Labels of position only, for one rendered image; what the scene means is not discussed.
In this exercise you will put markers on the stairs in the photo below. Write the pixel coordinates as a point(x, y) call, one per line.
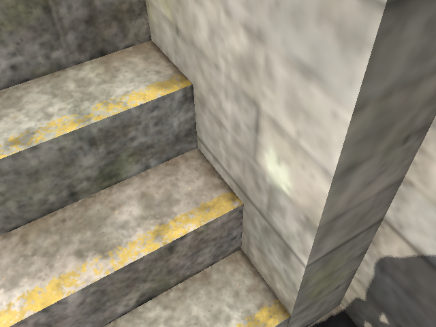
point(110, 214)

